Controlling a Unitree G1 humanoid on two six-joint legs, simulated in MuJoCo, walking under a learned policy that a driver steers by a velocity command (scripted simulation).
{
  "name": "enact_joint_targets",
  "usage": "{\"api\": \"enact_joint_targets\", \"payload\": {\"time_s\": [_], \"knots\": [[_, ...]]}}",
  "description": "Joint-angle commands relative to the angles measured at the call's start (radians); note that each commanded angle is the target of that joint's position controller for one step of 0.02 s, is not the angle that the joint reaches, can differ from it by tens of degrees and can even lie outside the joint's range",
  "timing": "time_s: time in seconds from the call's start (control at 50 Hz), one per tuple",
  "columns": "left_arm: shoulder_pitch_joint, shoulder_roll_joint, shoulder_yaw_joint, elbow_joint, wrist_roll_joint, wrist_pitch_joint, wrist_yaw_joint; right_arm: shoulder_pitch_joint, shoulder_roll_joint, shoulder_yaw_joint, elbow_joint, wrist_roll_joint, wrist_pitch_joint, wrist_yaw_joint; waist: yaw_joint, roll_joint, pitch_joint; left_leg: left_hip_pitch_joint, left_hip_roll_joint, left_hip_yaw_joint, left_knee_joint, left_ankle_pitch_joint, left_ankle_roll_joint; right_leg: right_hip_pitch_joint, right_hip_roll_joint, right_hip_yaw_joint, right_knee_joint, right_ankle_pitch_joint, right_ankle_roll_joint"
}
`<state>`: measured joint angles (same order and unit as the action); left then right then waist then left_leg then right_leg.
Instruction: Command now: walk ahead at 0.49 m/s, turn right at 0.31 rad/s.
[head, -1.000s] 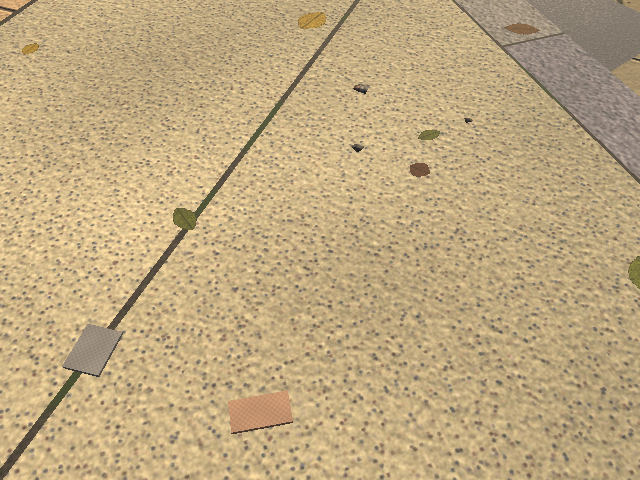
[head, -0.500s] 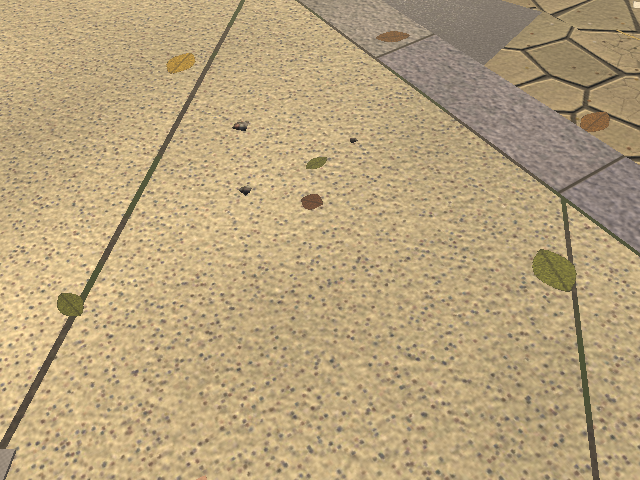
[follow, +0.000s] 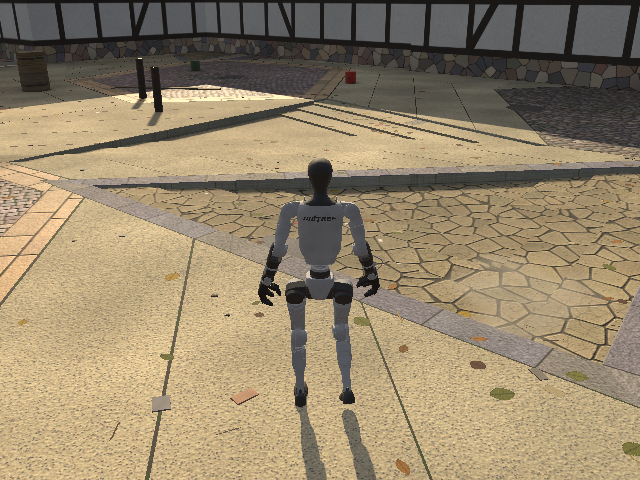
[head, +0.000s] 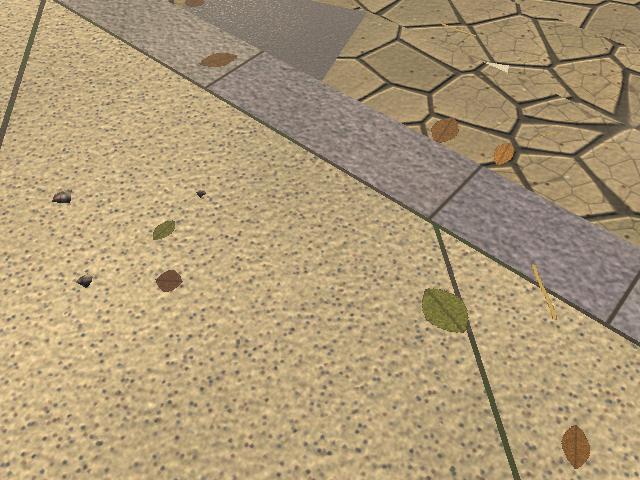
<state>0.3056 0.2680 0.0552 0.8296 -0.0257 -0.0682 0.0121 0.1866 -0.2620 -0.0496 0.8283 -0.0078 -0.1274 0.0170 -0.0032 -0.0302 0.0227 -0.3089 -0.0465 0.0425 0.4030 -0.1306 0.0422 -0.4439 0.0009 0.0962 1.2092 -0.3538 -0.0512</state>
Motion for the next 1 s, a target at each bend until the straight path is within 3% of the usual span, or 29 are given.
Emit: {"api": "enact_joint_targets", "payload": {"time_s": [0.02,0.1,0.16,0.22,0.26,0.3,0.32,0.34,0.36,0.38,0.4,0.42,0.46,0.54,0.64,0.7,0.76,0.8,0.82,0.84,0.86,0.88,0.9,0.92,0.94,0.96,1.0], "knots": [[0.040,0.024,0.006,-0.064,0.002,-0.007,-0.005,0.043,-0.076,-0.016,-0.014,0.001,-0.014,0.007,0.015,0.091,-0.044,0.156,0.272,-0.294,-0.250,0.047,0.196,-0.169,-0.106,0.019,-0.047,0.052,0.000],[-0.112,0.013,-0.012,-0.132,0.030,-0.019,-0.007,0.087,-0.133,-0.028,0.011,0.020,-0.006,0.001,-0.006,0.068,-0.002,0.132,0.265,-0.231,-0.293,0.130,0.219,-0.215,-0.134,-0.032,-0.301,0.184,0.028],[-0.217,0.015,-0.021,-0.156,0.021,-0.033,-0.018,0.125,-0.160,-0.031,0.019,0.032,0.012,-0.006,-0.037,0.084,0.012,0.095,0.218,-0.168,-0.271,0.139,0.182,-0.119,-0.085,-0.071,-0.515,0.320,0.049],[-0.293,0.043,-0.016,-0.185,0.008,-0.042,-0.029,0.193,-0.172,-0.031,0.040,0.042,0.025,-0.008,-0.058,0.110,0.009,0.131,0.244,-0.206,-0.224,0.089,0.163,-0.059,-0.051,-0.070,-0.620,0.348,0.056],[-0.291,0.078,-0.004,-0.194,0.005,-0.051,-0.034,0.196,-0.177,-0.031,0.042,0.044,0.034,-0.013,-0.034,0.124,0.000,0.164,0.267,-0.253,-0.177,0.032,0.138,0.002,-0.041,-0.060,-0.688,0.314,0.040],[-0.167,0.120,0.022,-0.159,0.009,-0.056,-0.027,0.187,-0.169,-0.026,0.038,0.038,0.044,-0.018,0.040,0.122,-0.055,0.139,0.229,-0.241,-0.043,0.089,0.099,0.202,-0.021,-0.080,-0.744,0.265,0.010],[-0.020,0.173,0.045,-0.130,0.020,-0.058,-0.017,0.176,-0.121,-0.010,0.024,0.026,0.042,-0.017,0.110,0.081,-0.149,0.045,0.164,-0.190,0.174,0.076,0.062,0.415,-0.107,-0.005,-0.742,0.256,-0.033],[0.120,0.265,0.068,-0.118,0.040,-0.049,-0.010,0.222,-0.025,0.017,-0.009,0.011,0.029,-0.018,0.132,-0.137,-0.294,-0.263,0.039,-0.081,0.542,-0.207,-0.002,0.755,-0.350,0.291,-0.755,0.201,-0.127],[0.164,0.254,0.065,-0.104,0.043,-0.042,-0.016,0.288,-0.020,0.021,-0.022,0.042,0.016,-0.021,0.113,-0.311,-0.365,-0.449,0.012,-0.138,0.777,-0.461,-0.008,0.805,-0.458,0.620,-0.886,0.036,-0.210],[0.111,0.167,0.043,-0.110,0.033,-0.047,-0.021,0.247,-0.118,-0.008,-0.015,0.062,0.019,-0.024,0.105,-0.177,-0.246,-0.503,0.067,-0.194,0.880,-0.385,-0.001,0.698,-0.421,0.541,-0.911,-0.023,-0.182],[0.040,0.120,0.027,-0.117,0.024,-0.048,-0.025,0.186,-0.131,-0.015,-0.028,0.059,0.026,-0.025,0.083,-0.119,-0.154,-0.504,0.103,-0.173,0.878,-0.293,0.003,0.574,-0.383,0.383,-0.925,0.033,-0.152],[-0.031,0.086,0.017,-0.119,0.026,-0.050,-0.030,0.160,-0.119,-0.018,-0.029,0.046,0.036,-0.027,0.051,-0.069,-0.102,-0.461,0.136,-0.166,0.842,-0.217,-0.002,0.467,-0.333,0.274,-0.958,0.114,-0.134],[-0.094,0.057,0.014,-0.107,0.033,-0.057,-0.032,0.160,-0.086,-0.023,-0.035,0.039,0.062,-0.020,0.004,-0.096,-0.045,-0.381,0.174,-0.160,0.786,-0.134,-0.010,0.342,-0.274,0.116,-1.021,0.232,-0.116],[-0.066,0.088,0.032,-0.064,0.039,-0.069,-0.019,0.111,-0.051,-0.024,-0.073,0.035,0.088,-0.012,-0.007,-0.038,-0.011,-0.422,0.175,-0.166,0.722,-0.017,-0.027,0.330,-0.272,-0.042,-1.059,0.431,-0.135],[-0.036,0.133,0.045,-0.032,0.036,-0.054,-0.001,-0.041,-0.035,-0.015,-0.135,0.028,0.084,0.014,0.034,-0.021,0.032,-0.424,0.163,-0.113,0.448,0.170,-0.025,0.368,-0.265,-0.181,-1.076,0.425,-0.116],[-0.026,0.158,0.049,-0.023,0.026,-0.033,0.011,-0.142,-0.025,-0.009,-0.188,0.017,0.080,0.036,0.059,-0.015,0.068,-0.373,0.138,-0.028,0.313,0.178,-0.013,0.382,-0.263,-0.262,-1.010,0.606,-0.094],[-0.023,0.194,0.058,-0.020,0.007,-0.008,0.021,-0.144,-0.056,-0.024,-0.227,0.017,0.085,0.052,0.039,-0.057,0.021,-0.289,0.089,0.026,0.257,0.074,0.020,0.447,-0.277,-0.289,-0.885,0.829,-0.063],[-0.050,0.220,0.068,-0.034,-0.008,0.008,0.030,-0.014,-0.108,-0.052,-0.208,0.016,0.087,0.053,-0.035,-0.074,-0.060,-0.127,0.018,0.066,0.206,0.008,0.062,0.460,-0.262,-0.300,-0.682,1.007,-0.035],[-0.060,0.206,0.063,-0.042,-0.012,0.012,0.031,0.116,-0.160,-0.080,-0.175,0.015,0.086,0.042,-0.104,-0.039,-0.130,0.057,-0.021,0.062,0.108,0.109,0.095,0.405,-0.216,-0.317,-0.487,0.933,0.001],[-0.016,0.158,0.046,-0.061,0.022,0.005,0.026,0.188,-0.251,-0.107,-0.166,0.012,0.093,0.014,-0.119,0.104,-0.204,0.322,0.109,-0.125,0.109,0.483,0.152,0.167,-0.150,-0.318,-0.184,0.504,0.068],[0.126,0.042,0.007,-0.089,0.065,-0.012,0.007,0.115,-0.343,-0.105,-0.209,-0.012,0.094,0.001,0.025,0.307,-0.337,0.619,0.387,-0.577,0.166,0.856,0.364,-0.202,0.021,-0.206,0.186,-0.383,0.129],[0.083,0.134,0.019,-0.083,0.035,-0.027,-0.005,0.146,-0.288,-0.095,-0.245,-0.010,0.093,0.012,-0.069,0.168,-0.524,0.608,0.432,-0.701,0.057,0.671,0.412,-0.209,0.018,0.004,0.271,-0.359,0.114],[-0.033,0.160,0.028,-0.118,0.002,-0.023,-0.004,0.094,-0.233,-0.080,-0.246,-0.001,0.089,0.018,-0.070,0.102,-0.391,0.507,0.377,-0.575,0.015,0.529,0.356,-0.266,-0.016,0.004,0.244,-0.246,0.097],[-0.068,0.146,0.025,-0.124,0.013,-0.013,0.010,0.036,-0.190,-0.069,-0.243,0.021,0.091,0.015,-0.036,0.040,-0.258,0.357,0.318,-0.478,-0.010,0.410,0.296,-0.286,-0.052,-0.014,0.159,-0.156,0.095],[-0.074,0.150,0.029,-0.116,0.029,0.002,0.025,-0.011,-0.160,-0.059,-0.251,0.028,0.096,0.009,-0.006,0.035,-0.189,0.221,0.278,-0.424,-0.037,0.355,0.261,-0.247,-0.078,-0.012,0.093,-0.103,0.099],[-0.054,0.158,0.035,-0.119,0.034,0.020,0.031,-0.037,-0.154,-0.057,-0.260,0.017,0.100,0.005,0.028,0.061,-0.167,0.111,0.251,-0.393,-0.062,0.333,0.247,-0.175,-0.087,-0.006,0.049,-0.071,0.097],[-0.032,0.134,0.033,-0.121,0.042,0.038,0.035,-0.052,-0.170,-0.062,-0.266,-0.002,0.099,0.000,0.051,0.090,-0.167,0.013,0.217,-0.355,-0.076,0.387,0.245,-0.106,-0.065,-0.023,-0.007,-0.033,0.106]]}}
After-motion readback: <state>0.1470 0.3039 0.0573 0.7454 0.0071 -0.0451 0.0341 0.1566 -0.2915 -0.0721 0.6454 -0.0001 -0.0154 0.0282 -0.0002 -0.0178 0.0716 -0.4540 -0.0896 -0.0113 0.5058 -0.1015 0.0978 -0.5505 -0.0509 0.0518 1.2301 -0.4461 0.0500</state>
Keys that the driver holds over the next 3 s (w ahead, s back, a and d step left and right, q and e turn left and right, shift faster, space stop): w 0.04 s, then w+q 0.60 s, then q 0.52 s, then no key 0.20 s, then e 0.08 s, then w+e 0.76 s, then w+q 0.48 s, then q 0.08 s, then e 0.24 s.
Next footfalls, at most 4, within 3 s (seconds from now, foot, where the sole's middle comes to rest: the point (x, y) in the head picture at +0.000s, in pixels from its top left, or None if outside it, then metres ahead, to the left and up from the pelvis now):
0.32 right None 0.33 -0.16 -0.78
0.84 left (263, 447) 0.54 0.15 -0.78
1.34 right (352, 398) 0.65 -0.04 -0.78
1.96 right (332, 318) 0.85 0.00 -0.78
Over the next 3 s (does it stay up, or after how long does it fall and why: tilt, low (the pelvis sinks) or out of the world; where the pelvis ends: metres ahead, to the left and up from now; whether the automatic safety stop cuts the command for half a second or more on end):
stays up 1.24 0.19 -0.02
